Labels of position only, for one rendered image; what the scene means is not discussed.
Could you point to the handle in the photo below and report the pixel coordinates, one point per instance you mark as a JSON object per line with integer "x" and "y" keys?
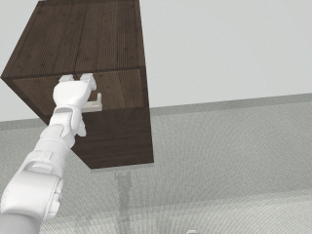
{"x": 93, "y": 106}

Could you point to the left robot forearm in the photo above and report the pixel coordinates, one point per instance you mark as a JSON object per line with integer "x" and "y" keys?
{"x": 52, "y": 149}

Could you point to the cabinet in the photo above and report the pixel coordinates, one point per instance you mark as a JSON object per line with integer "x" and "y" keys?
{"x": 70, "y": 37}

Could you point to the left robot upper arm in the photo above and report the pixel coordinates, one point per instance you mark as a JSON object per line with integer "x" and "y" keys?
{"x": 33, "y": 198}

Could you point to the drawer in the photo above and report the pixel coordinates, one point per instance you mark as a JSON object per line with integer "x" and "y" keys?
{"x": 118, "y": 89}

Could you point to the left robot hand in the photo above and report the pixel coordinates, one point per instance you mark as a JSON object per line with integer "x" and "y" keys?
{"x": 75, "y": 93}

